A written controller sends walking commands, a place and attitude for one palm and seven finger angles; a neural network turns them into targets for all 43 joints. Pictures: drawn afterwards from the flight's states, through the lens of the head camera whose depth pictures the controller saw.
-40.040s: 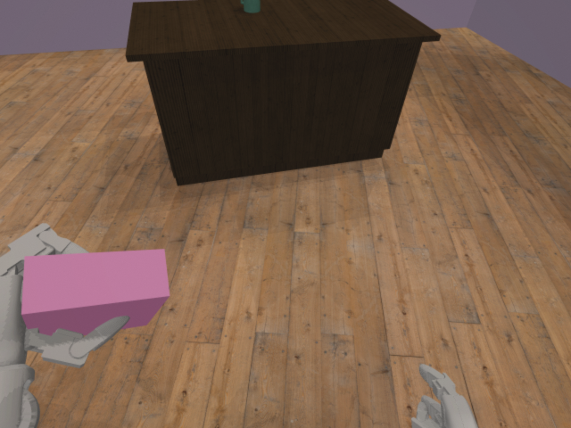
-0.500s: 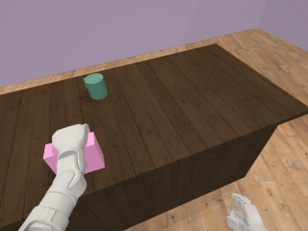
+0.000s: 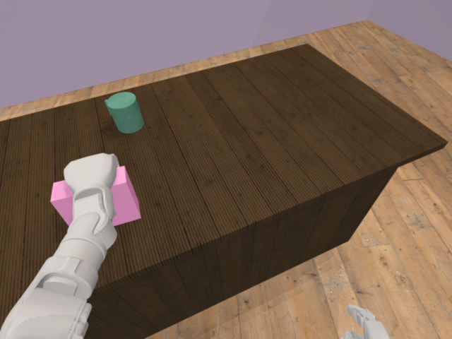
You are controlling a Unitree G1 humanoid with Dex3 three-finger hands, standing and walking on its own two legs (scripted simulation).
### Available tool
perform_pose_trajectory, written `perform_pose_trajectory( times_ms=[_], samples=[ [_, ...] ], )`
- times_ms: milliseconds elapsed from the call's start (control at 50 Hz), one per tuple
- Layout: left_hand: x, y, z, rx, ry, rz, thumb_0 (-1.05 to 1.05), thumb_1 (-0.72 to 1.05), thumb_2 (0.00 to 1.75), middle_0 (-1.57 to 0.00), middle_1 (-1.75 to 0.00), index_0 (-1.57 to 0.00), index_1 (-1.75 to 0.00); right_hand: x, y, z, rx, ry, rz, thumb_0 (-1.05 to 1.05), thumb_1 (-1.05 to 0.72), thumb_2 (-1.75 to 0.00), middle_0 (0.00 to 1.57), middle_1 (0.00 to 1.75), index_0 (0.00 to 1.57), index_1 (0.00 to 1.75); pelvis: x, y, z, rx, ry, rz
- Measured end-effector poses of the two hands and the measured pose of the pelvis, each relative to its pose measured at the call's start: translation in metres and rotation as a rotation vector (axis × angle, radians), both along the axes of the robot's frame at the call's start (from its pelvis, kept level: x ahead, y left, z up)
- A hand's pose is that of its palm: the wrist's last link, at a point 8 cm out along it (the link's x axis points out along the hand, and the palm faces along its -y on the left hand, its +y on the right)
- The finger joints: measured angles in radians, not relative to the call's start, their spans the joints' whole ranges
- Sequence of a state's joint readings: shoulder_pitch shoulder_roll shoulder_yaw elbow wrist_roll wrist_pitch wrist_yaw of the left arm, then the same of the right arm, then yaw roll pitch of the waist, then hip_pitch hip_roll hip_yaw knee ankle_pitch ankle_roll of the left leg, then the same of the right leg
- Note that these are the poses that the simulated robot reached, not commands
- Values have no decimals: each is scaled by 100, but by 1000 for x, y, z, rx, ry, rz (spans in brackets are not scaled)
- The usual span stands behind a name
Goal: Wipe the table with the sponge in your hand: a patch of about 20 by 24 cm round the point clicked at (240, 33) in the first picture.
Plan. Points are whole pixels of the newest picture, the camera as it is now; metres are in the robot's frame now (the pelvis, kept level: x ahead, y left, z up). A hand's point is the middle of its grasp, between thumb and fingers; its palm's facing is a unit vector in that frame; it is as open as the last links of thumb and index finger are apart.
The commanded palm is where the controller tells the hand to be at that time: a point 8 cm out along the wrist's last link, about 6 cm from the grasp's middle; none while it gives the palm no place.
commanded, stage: wipe forward along the middle lane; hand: left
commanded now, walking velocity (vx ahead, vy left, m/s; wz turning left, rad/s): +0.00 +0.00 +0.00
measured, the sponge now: (103, 207) +0.36 +0.29 +0.00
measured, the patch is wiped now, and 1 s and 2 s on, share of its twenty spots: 1.00 1.00 1.00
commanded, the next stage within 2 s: slide back across to the first lane in 0.62 s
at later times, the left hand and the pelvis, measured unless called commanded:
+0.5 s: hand (95, 171) +0.43 +0.31 +0.04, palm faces -0.10 -0.02 -1.00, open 9.1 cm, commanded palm +0.41 +0.31 +0.08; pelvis +0.01 +0.01 +0.00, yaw -1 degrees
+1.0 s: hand (85, 164) +0.44 +0.34 +0.04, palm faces -0.06 -0.03 -1.00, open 9.1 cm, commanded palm +0.42 +0.34 +0.09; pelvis +0.02 +0.04 +0.00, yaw -2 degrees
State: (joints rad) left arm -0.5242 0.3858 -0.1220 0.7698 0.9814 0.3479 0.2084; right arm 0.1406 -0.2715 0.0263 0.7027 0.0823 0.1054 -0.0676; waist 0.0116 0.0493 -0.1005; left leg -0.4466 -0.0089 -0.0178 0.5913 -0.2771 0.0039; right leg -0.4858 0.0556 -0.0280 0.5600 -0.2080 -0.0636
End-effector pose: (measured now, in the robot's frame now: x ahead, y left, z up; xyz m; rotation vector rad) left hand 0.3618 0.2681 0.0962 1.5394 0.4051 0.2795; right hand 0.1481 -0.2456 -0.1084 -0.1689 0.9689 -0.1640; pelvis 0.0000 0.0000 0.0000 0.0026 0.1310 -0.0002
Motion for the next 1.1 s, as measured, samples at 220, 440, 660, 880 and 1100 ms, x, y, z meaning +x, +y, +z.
perform_pose_trajectory(
  times_ms=[220,440,660,880,1100],
  samples=[
    [23,16,0,-3,12,3,0,-49,115,-82,-142,-85,-142,-24,-6,-4,-20,65,-38,1,-90,-90,20,30,20,30,3,3,-1,-7,30,-4],
    [48,30,0,0,22,-5,0,-49,115,-82,-141,-85,-142,-44,-4,-9,-27,137,-75,0,-90,-90,20,30,20,30,11,11,-2,-16,70,-11],
    [68,47,0,3,31,4,0,-49,115,-82,-142,-85,-143,-55,5,-8,-36,173,-92,0,-90,-90,20,30,20,30,13,22,-3,-24,93,-10],
    [73,56,0,-7,-1,-19,-1,-48,115,-81,-142,-84,-144,-65,18,-10,-19,202,-121,0,-90,-90,20,30,20,30,21,35,-2,-32,101,-24],
    [65,80,2,-20,9,39,-1,-47,115,-80,-143,-83,-146,-39,30,-2,-12,155,-87,0,-90,-90,21,30,20,30,27,42,2,-33,62,-16]
  ],
)
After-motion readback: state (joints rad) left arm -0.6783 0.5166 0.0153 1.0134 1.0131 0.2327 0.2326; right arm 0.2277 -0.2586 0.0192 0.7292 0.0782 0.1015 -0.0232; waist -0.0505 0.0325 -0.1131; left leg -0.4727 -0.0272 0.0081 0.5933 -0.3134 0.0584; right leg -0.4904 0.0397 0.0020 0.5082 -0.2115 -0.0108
